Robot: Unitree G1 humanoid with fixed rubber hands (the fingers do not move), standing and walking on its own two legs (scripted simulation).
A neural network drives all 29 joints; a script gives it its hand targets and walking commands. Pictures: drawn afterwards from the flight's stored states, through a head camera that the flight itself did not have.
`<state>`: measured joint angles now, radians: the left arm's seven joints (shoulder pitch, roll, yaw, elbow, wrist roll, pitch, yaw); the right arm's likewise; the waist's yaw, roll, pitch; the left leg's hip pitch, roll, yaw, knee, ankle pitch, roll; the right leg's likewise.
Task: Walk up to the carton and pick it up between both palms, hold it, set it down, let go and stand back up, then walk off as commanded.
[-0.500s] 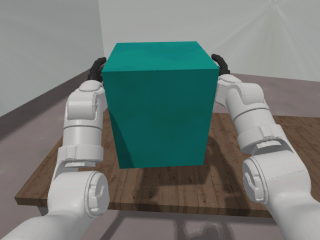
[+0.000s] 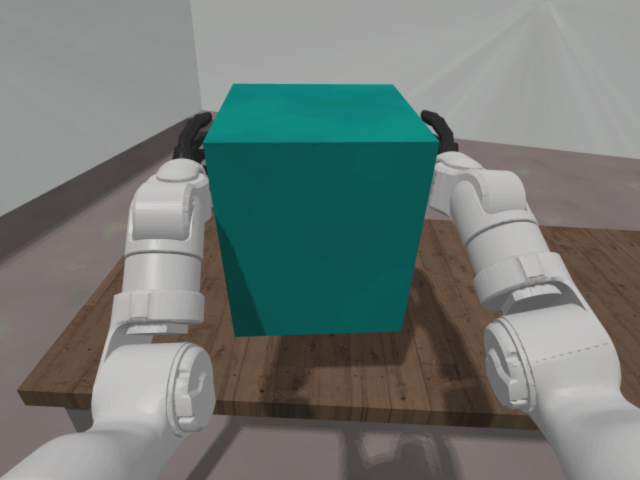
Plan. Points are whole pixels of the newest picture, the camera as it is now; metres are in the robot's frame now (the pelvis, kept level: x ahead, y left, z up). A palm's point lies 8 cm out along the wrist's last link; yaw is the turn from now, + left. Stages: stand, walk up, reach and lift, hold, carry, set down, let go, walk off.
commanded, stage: hold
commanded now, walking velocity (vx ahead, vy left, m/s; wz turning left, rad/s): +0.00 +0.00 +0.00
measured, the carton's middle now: (316, 206) +0.37 +0.00 +0.25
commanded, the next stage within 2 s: none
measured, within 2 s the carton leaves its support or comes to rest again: neither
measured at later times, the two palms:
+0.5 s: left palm (187, 169) +0.36 +0.16 +0.29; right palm (437, 165) +0.37 -0.14 +0.30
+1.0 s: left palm (189, 170) +0.36 +0.15 +0.29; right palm (443, 167) +0.36 -0.14 +0.31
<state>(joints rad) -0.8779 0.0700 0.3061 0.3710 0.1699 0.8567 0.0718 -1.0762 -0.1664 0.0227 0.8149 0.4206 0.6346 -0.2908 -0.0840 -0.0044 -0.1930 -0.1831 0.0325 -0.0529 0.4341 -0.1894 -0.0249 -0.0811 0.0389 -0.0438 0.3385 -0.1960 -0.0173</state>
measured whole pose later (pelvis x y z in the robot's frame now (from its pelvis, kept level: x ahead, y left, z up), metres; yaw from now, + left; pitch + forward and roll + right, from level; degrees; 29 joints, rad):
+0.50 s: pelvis +0.00 +0.00 +0.00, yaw +0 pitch -4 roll -2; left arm -0.90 0.06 0.33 0.39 0.18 0.85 0.07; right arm -1.09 -0.16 -0.01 0.83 0.41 0.64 -0.30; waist -0.07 0.01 -0.19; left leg -0.17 0.03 -0.05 0.43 -0.20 -0.02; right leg -0.07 0.04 -0.04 0.33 -0.20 -0.01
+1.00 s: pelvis +0.00 +0.01 +0.00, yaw +0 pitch -5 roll -2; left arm -0.87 0.03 0.34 0.34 0.19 0.87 0.07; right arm -1.07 -0.17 0.00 0.79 0.43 0.66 -0.30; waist -0.08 0.02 -0.19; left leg -0.15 0.03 -0.04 0.44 -0.20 -0.02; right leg -0.04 0.03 -0.03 0.33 -0.20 -0.01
